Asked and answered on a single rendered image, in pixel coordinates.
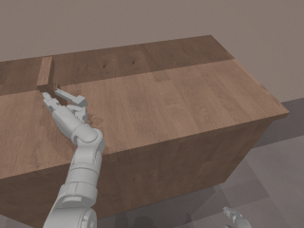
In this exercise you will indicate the left robot forearm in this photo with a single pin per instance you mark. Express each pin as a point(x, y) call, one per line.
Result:
point(80, 188)

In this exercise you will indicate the counter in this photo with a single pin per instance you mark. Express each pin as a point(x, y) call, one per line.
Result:
point(177, 116)

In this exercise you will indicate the left robot hand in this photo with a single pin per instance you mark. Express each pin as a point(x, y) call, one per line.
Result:
point(67, 118)

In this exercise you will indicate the tap lever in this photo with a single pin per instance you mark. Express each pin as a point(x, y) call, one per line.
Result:
point(77, 101)

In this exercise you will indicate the left robot upper arm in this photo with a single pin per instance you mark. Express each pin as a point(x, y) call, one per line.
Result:
point(72, 217)

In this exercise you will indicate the right robot hand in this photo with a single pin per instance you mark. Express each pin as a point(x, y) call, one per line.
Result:
point(236, 217)

